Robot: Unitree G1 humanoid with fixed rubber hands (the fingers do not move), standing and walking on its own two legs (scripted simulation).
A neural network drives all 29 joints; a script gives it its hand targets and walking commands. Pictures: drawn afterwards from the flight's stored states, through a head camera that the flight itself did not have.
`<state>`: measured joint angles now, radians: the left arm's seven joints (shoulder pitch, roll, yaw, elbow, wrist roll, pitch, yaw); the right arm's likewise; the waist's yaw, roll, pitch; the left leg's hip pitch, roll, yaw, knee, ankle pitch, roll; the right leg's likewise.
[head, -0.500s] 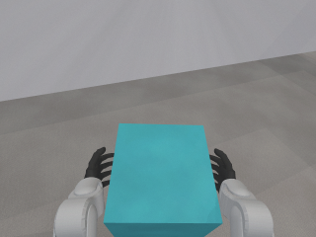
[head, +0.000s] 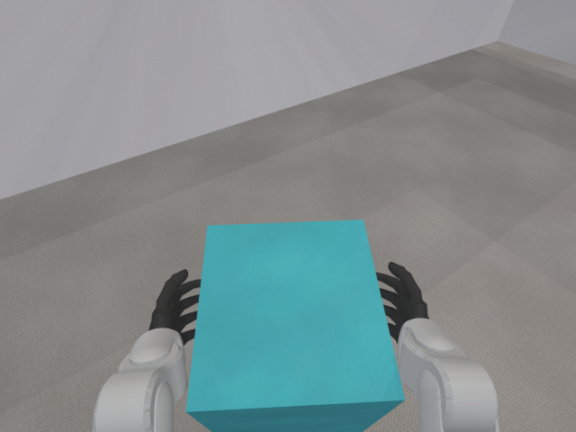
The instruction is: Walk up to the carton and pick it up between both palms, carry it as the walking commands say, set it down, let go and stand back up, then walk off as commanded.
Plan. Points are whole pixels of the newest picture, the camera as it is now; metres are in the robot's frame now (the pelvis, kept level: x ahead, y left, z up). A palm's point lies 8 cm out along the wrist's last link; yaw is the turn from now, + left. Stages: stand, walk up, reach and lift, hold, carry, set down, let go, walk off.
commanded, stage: carry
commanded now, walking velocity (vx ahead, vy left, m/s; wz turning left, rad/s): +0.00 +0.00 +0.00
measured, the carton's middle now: (289, 337) +0.27 +0.00 +0.02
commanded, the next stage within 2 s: hold in 1.92 s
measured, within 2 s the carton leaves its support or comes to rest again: neither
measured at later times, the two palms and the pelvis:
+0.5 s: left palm (182, 351) +0.21 +0.12 +0.10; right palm (443, 353) +0.20 -0.17 +0.10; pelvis -0.04 -0.01 +0.01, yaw -1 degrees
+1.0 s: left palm (155, 352) +0.21 +0.15 +0.10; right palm (414, 349) +0.21 -0.14 +0.10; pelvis -0.03 +0.01 +0.01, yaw -1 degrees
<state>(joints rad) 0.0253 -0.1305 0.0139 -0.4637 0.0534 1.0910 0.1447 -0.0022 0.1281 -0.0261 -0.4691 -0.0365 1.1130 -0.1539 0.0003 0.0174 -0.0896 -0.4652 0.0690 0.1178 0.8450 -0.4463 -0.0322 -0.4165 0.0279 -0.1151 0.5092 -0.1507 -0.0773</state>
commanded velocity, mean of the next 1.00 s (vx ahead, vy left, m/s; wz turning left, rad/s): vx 0.00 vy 0.00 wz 0.00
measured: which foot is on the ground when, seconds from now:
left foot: up 0.00-0.04, down 0.06-1.00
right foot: down 0.00-1.00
